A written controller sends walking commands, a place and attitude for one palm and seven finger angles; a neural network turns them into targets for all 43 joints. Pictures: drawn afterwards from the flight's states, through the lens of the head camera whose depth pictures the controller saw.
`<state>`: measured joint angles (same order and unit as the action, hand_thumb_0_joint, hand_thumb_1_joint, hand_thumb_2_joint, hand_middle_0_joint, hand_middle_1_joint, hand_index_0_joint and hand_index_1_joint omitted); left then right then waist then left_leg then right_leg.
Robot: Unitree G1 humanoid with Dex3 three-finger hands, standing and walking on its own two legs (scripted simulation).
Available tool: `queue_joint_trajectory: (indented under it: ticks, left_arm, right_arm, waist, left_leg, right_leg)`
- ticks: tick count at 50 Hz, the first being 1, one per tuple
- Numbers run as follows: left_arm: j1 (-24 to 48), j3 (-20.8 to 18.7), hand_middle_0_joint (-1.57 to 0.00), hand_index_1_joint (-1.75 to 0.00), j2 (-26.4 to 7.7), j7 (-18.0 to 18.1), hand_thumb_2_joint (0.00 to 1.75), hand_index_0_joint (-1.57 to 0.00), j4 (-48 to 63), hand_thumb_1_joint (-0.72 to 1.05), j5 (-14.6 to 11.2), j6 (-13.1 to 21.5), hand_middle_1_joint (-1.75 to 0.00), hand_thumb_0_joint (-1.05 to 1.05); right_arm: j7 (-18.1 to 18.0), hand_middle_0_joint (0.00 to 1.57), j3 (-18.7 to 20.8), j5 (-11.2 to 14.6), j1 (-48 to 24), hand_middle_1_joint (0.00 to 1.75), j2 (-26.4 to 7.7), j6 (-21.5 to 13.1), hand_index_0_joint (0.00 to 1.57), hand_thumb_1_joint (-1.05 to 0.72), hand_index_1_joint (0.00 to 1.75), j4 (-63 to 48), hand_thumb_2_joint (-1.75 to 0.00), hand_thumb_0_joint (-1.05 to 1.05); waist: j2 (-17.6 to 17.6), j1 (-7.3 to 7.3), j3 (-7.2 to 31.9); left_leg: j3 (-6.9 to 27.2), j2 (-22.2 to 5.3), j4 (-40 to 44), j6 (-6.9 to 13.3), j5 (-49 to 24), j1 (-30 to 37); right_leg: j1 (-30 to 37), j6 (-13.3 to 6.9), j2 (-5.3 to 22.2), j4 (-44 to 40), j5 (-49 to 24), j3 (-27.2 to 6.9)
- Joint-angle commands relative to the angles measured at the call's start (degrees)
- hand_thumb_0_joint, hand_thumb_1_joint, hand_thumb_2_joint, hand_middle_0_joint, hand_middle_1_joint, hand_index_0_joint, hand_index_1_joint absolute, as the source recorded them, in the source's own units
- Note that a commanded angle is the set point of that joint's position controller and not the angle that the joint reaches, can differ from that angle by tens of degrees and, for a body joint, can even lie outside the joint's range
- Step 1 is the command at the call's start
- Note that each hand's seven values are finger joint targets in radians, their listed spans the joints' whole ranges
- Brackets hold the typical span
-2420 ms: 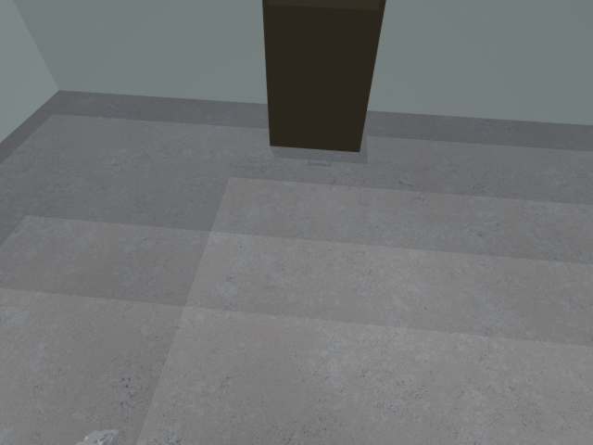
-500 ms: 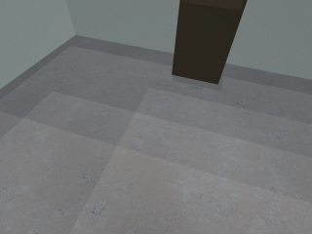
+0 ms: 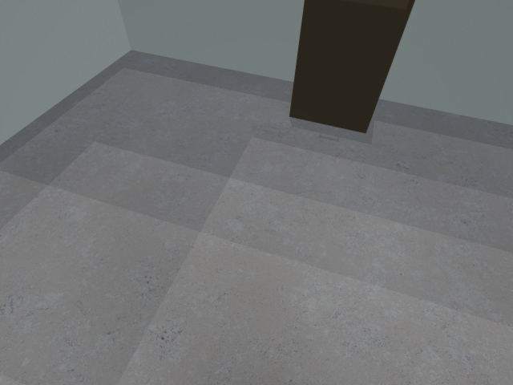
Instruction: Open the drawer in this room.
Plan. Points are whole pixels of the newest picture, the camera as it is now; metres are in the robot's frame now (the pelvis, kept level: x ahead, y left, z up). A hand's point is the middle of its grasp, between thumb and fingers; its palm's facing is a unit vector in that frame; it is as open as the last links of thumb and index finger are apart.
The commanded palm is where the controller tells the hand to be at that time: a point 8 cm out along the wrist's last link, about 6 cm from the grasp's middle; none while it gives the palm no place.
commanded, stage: stand and wait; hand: left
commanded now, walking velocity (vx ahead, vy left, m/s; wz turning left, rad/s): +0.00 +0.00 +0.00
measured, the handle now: out of the picture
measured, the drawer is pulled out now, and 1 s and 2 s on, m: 0.00 0.00 0.00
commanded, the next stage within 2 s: turn or walk to find it in 0.10 s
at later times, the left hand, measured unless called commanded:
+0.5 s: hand out of the picture +0.01 +0.17 -0.18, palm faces +0.08 -0.98 -0.19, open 7.4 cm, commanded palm none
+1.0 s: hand out of the picture +0.03 +0.18 -0.18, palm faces +0.07 -0.98 -0.19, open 7.4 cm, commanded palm none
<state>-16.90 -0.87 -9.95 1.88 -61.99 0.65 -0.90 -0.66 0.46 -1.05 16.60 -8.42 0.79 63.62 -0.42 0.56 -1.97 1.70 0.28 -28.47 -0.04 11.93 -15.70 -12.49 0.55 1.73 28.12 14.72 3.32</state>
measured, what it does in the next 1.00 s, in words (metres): stands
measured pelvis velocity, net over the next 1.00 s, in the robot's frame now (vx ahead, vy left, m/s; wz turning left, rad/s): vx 0.04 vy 0.00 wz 0.01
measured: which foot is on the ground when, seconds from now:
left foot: down 0.00-1.00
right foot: down 0.00-1.00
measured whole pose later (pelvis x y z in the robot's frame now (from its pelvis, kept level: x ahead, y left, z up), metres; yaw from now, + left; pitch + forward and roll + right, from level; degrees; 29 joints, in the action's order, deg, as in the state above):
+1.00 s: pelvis +0.04 +0.00 +0.00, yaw +0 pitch -1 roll -1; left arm -18.3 -1.8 -10.4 0.5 -63.0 1.0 -0.1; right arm -0.3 0.7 -1.9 16.5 -10.7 0.3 63.1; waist 0.4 1.1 0.6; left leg -0.9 -2.7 -34.7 0.3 21.1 -14.9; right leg -8.7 -0.6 0.3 28.0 18.9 4.2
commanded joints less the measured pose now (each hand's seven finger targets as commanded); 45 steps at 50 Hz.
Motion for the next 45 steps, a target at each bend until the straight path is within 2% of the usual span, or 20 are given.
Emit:
queue_joint_trajectory:
  ticks: [1,5,10,12,14,15,18,20,30,32,40,41,42,44,45]
  left_arm:
    - [-3.33,-0.67,-0.2,-0.3,-4.84,0.05,0.9,-0.2,1.2,0.9,0.28,0.91,-0.3,0.0]
    - [-3.48,-0.58,-0.2,-0.3,-4.86,0.08,0.9,-0.2,0.65,0.9,0.23,1.18,-0.3,0.0]
    - [-2.93,-1.63,-0.2,-0.3,-5.63,0.33,0.9,-0.2,2.01,0.9,0.35,0.34,-0.3,0.0]
    - [-2.84,-1.72,-0.2,-0.3,-5.56,0.32,0.9,-0.2,2.46,0.9,0.39,0.29,-0.3,0.0]
    - [-2.47,-1.71,-0.2,-0.3,-5.63,0.3,0.9,-0.2,2.82,0.9,0.4,0.4,-0.3,0.0]
    - [-2.12,-1.66,-0.2,-0.3,-5.53,0.26,0.9,-0.2,2.98,0.9,0.38,0.42,-0.3,0.0]
    - [-2.07,-1.42,-0.2,-0.3,-4.94,0.18,0.9,-0.2,2.8,0.9,0.33,0.65,-0.3,0.0]
    - [-2.6,-1.27,-0.2,-0.3,-4.68,0.18,0.9,-0.2,2.33,0.9,0.32,0.81,-0.3,0.0]
    - [-1.68,-0.82,-0.2,-0.3,-6.26,0.0,0.9,-0.2,0.86,0.9,0.17,1.52,-0.3,0.0]
    - [-1.27,-0.89,-0.2,-0.3,-6.65,-0.06,0.9,-0.2,0.78,0.9,0.12,1.63,-0.3,0.0]
    - [0.13,-0.99,-0.2,-0.3,-8.41,-0.17,0.9,-0.2,0.66,0.9,0.03,1.85,-0.3,0.0]
    - [-0.65,-0.62,-0.2,-0.3,-6.81,-0.22,0.9,-0.2,0.1,0.9,0.0,1.83,-0.3,0.0]
    - [-1.7,-0.48,-0.2,-0.3,-5.98,-0.32,0.9,-0.2,-0.37,0.9,0.1,1.48,-0.3,0.0]
    - [-2.63,-1.22,-0.2,-0.3,-7.2,-0.78,0.9,-0.2,-0.59,0.9,0.42,0.86,-0.3,0.0]
    - [-3.32,-1.73,-0.2,-0.3,-7.8,-1.03,0.9,-0.2,-0.38,0.9,0.57,0.71,-0.3,0.0]
  right_arm:
    - [-0.71,0.2,1.15,0.38,1.65,0.3,-6.86,-1.3,0.2,-0.9,0.3,-2.27,-0.9,0.0]
    - [-0.8,0.2,0.99,0.51,1.84,0.3,-6.82,-1.61,0.2,-0.9,0.3,-2.01,-0.9,0.0]
    - [-0.56,0.2,1.5,0.36,0.98,0.3,-7.22,-0.54,0.2,-0.9,0.3,-3.71,-0.9,0.0]
    - [-0.49,0.2,1.45,0.15,1.2,0.3,-6.57,-0.33,0.2,-0.9,0.3,-4.3,-0.9,0.0]
    - [-0.46,0.2,1.45,0.11,1.83,0.3,-6.34,-0.33,0.2,-0.9,0.3,-4.57,-0.9,0.0]
    - [-0.45,0.2,1.41,0.05,1.73,0.3,-6.13,-0.4,0.2,-0.9,0.3,-4.6,-0.9,0.0]
    - [-0.55,0.2,1.19,0.13,1.36,0.3,-6.69,-0.91,0.2,-0.9,0.3,-4.31,-0.9,0.0]
    - [-0.66,0.2,1.13,0.27,0.74,0.3,-7.25,-1.21,0.2,-0.9,0.3,-4.27,-0.9,0.0]
    - [-0.85,0.2,0.78,0.49,-0.76,0.3,-8.35,-1.63,0.2,-0.9,0.3,-3.16,-0.9,0.0]
    - [-0.89,0.2,0.68,0.51,-0.99,0.3,-8.76,-1.76,0.2,-0.9,0.3,-2.83,-0.9,0.0]
    - [-0.88,0.2,0.7,0.53,-2.26,0.3,-9.89,-1.79,0.2,-0.9,0.3,-2.24,-0.9,0.0]
    - [-0.86,0.2,0.22,0.27,-1.29,0.3,-8.46,-1.71,0.2,-0.9,0.3,-1.48,-0.9,0.0]
    - [-0.83,0.2,0.03,0.07,-0.5,0.3,-7.33,-1.47,0.2,-0.9,0.3,-1.12,-0.9,0.0]
    - [-0.58,0.2,0.35,-0.38,0.22,0.3,-7.17,-0.97,0.2,-0.9,0.3,-1.26,-0.9,0.0]
    - [-0.47,0.2,0.59,-0.59,-0.1,0.3,-7.04,-0.94,0.2,-0.9,0.3,-1.81,-0.9,0.0]
  waist:
    - [1.57,0.01,-1.23]
    - [1.27,-0.03,-0.8]
    - [0.98,0.19,-2.86]
    - [-0.46,-0.06,-2.5]
    - [-1.45,-0.44,-0.83]
    - [-0.58,-0.61,-0.82]
    - [2.28,-0.34,0.0]
    - [2.91,0.08,0.6]
    - [0.17,-0.15,0.62]
    - [0.72,-0.09,0.58]
    - [-0.68,0.02,-0.39]
    - [-0.71,-0.1,1.2]
    - [-0.76,0.04,1.17]
    - [-2.62,0.29,-2.88]
    - [-4.77,0.66,-4.85]
  left_leg:
    - [6.07,-5.71,8.65,1.94,3.3,-2.51]
    - [5.6,-5.49,8.42,1.81,0.6,-1.62]
    - [6.46,-4.88,6.04,2.0,1.92,-6.98]
    - [5.58,-3.83,4.44,1.78,3.79,-6.64]
    - [4.9,-3.42,2.87,1.56,2.2,-4.5]
    - [4.95,-3.51,2.89,1.56,1.97,-3.89]
    - [6.91,-4.82,4.91,1.99,-1.27,-3.13]
    - [7.51,-5.5,5.66,2.25,-3.05,-3.21]
    - [5.24,-4.99,5.55,1.51,-7.92,0.89]
    - [4.96,-5.16,5.9,1.48,-8.68,1.42]
    - [4.4,-5.01,6.33,1.11,-9.46,2.17]
    - [3.72,-4.81,6.37,0.85,-6.68,3.05]
    - [2.64,-4.26,5.63,0.61,-1.14,3.03]
    - [0.59,-2.89,3.53,0.48,11.35,-2.12]
    - [-1.12,-2.38,1.08,0.43,13.7,-4.73]
  right_leg:
    - [-0.15,-1.19,4.01,-6.31,3.12,-4.46]
    - [0.72,-1.21,4.12,-6.6,1.23,-4.65]
    - [0.31,-1.0,5.25,-5.0,5.1,-3.2]
    - [-1.23,-1.73,6.28,-6.33,8.17,-4.66]
    - [-2.11,-2.11,6.73,-6.67,8.39,-5.0]
    - [-2.97,-2.13,6.75,-6.47,8.46,-4.85]
    - [-1.56,-1.33,5.02,-4.31,4.29,-3.2]
    - [0.41,-1.01,4.51,-3.75,1.35,-2.61]
    - [1.98,-1.36,5.48,-6.75,-2.77,-3.83]
    - [2.46,-1.38,5.41,-7.03,-3.71,-3.82]
    - [3.56,-1.68,5.67,-8.54,-4.31,-4.0]
    - [4.19,-1.57,5.63,-9.27,-0.78,-4.21]
    - [3.63,-1.73,5.52,-9.69,5.08,-5.0]
    - [1.7,-3.21,6.09,-11.7,17.77,-7.66]
    - [0.74,-4.18,7.08,-13.05,22.09,-9.81]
